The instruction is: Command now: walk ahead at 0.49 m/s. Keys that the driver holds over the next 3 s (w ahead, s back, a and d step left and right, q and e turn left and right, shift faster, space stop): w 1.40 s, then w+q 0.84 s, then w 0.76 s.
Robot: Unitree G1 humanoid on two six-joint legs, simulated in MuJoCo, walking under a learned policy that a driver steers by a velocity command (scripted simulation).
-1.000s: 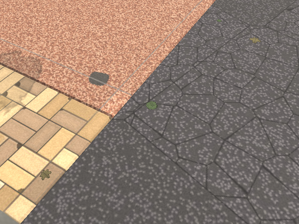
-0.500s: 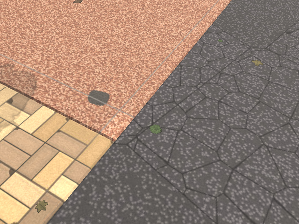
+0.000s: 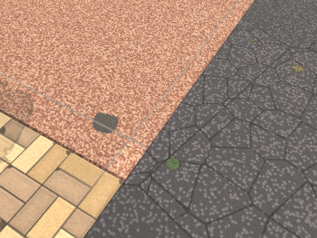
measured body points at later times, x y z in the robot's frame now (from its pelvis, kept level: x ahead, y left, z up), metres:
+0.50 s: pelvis +0.28 +0.03 +0.00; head +0.31 +0.03 +0.45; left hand +0.20 +0.28 -0.14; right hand +0.50 -0.19 -0.09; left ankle +0.44 +0.14 -0.72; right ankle +0.10 -0.08 -0.72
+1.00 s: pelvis +0.54 +0.04 +0.02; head +0.55 +0.05 +0.47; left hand +0.73 +0.28 -0.09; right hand +0.50 -0.21 -0.12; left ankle +0.43 +0.14 -0.72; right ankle +0.73 -0.11 -0.68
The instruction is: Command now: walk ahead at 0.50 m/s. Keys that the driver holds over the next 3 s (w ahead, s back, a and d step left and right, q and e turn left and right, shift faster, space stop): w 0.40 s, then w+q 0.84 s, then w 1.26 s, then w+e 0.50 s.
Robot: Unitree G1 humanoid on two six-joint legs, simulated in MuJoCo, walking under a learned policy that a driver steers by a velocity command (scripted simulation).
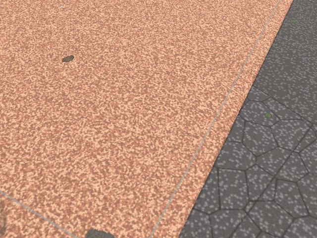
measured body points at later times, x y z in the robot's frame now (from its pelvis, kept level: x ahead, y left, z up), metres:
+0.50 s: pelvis +0.27 -0.05 +0.01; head +0.28 -0.05 +0.46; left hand +0.25 +0.21 -0.13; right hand +0.44 -0.30 -0.11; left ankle +0.45 +0.13 -0.68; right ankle +0.21 -0.14 -0.74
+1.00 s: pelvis +0.54 +0.05 +0.01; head +0.56 +0.07 +0.45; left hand +0.66 +0.35 -0.10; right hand +0.65 -0.21 -0.11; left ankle +0.50 +0.11 -0.74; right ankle +0.75 -0.10 -0.68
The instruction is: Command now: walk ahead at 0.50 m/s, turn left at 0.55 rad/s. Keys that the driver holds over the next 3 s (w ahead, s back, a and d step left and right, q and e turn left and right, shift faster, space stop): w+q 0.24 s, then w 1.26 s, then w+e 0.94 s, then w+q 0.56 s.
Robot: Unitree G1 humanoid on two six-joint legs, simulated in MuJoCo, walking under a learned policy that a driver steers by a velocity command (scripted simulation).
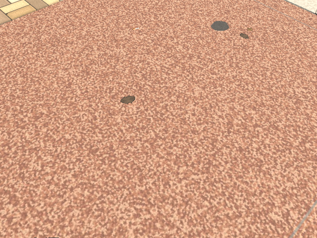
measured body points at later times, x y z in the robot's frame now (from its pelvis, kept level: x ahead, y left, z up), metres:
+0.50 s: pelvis +0.27 -0.03 +0.00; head +0.30 -0.03 +0.45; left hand +0.22 +0.24 -0.13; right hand +0.50 -0.25 -0.10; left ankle +0.34 +0.16 -0.69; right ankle +0.27 -0.15 -0.75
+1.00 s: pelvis +0.51 +0.09 +0.00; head +0.52 +0.11 +0.45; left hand +0.60 +0.39 -0.11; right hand +0.62 -0.17 -0.12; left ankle +0.46 +0.17 -0.75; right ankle +0.69 -0.05 -0.68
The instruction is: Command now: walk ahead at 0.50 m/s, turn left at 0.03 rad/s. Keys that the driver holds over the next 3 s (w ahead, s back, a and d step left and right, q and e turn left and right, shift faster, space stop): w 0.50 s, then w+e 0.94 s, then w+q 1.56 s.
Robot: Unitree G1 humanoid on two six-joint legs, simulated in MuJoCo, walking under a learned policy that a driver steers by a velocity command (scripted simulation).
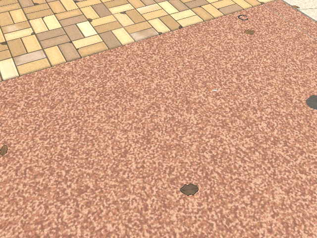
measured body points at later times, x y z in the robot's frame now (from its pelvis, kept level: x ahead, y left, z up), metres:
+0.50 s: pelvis +0.28 -0.07 +0.00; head +0.30 -0.08 +0.45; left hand +0.32 +0.20 -0.13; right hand +0.41 -0.34 -0.12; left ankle +0.37 +0.11 -0.67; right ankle +0.27 -0.15 -0.75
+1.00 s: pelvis +0.55 -0.02 +0.00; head +0.57 -0.01 +0.45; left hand +0.72 +0.23 -0.12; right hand +0.55 -0.30 -0.12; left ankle +0.56 +0.09 -0.75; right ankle +0.57 -0.18 -0.67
